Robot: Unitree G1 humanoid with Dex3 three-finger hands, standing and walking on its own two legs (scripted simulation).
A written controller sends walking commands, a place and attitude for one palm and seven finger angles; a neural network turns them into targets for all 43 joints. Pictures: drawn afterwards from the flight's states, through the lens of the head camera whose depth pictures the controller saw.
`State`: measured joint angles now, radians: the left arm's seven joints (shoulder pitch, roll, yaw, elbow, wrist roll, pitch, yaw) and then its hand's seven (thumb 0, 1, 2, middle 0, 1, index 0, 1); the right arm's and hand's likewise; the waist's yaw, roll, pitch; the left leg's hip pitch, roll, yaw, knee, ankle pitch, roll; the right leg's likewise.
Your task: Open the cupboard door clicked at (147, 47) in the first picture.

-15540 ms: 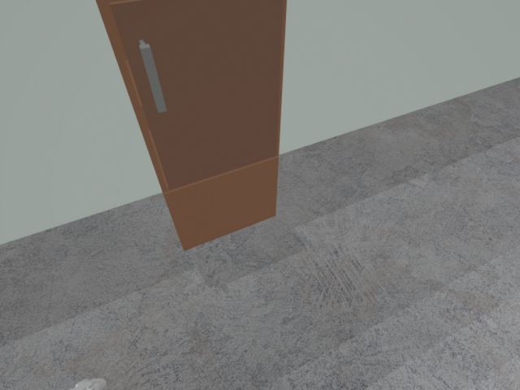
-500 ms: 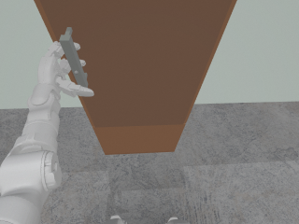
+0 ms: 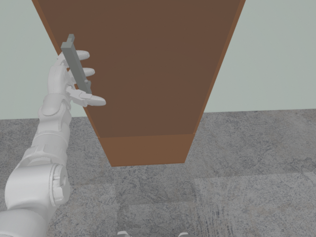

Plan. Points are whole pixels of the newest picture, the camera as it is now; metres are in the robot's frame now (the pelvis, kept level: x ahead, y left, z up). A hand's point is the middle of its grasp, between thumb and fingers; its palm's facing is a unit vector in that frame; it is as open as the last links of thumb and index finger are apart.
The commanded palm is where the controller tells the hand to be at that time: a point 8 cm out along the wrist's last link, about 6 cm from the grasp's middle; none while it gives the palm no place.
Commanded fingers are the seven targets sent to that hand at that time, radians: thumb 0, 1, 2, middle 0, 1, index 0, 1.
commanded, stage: slide the fingers in behind the handle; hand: left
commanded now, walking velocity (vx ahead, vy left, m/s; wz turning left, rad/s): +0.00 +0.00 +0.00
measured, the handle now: (79, 68) +0.53 +0.19 +0.12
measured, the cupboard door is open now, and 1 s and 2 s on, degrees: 0 2 34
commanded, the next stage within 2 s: close the thumb around the handle in 0.30 s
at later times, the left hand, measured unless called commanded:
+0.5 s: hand (86, 82) +0.48 +0.16 +0.12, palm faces +0.01 -1.00 +0.00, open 13.9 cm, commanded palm +0.45 +0.21 +0.12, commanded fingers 0.00 -0.16 0.44 -0.32 -1.24 -0.32 -1.24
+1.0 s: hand (86, 83) +0.47 +0.16 +0.12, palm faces +0.03 -1.00 -0.01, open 6.1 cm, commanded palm +0.45 +0.20 +0.12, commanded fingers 0.00 0.90 0.90 -0.40 -1.35 -0.40 -1.35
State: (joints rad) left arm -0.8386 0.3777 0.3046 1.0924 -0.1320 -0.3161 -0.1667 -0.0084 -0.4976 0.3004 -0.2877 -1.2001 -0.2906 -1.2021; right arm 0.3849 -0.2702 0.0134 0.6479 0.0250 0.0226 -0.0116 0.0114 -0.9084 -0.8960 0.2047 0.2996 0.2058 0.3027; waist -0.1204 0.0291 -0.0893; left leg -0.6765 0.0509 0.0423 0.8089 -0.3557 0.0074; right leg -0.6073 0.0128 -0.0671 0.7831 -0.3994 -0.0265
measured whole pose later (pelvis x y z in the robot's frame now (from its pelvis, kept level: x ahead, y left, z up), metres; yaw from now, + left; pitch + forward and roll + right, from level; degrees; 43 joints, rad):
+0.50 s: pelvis +0.00 +0.00 +0.00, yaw +0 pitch +13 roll -1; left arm -0.81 0.36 0.29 1.07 -0.14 -0.33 -0.15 -0.01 -0.47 0.31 -0.29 -1.20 -0.28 -1.21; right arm 0.38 -0.27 0.01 0.66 0.02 0.02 -0.01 0.01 -0.91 -0.90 0.20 0.30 0.21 0.30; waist -0.11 0.03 -0.09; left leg -0.67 0.05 0.04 0.81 -0.36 0.01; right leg -0.60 0.01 -0.06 0.78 -0.40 -0.02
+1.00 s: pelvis +0.00 +0.00 +0.00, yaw +1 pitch +12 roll -1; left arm -0.83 0.35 0.26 1.09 -0.14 -0.34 -0.13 0.01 0.67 0.80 -0.37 -1.33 -0.35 -1.33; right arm 0.37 -0.27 0.01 0.67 0.02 0.01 -0.01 0.01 -0.91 -0.90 0.20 0.30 0.21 0.30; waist -0.10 0.03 -0.09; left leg -0.68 0.04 0.03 0.82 -0.36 0.01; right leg -0.60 0.00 -0.07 0.79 -0.40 -0.02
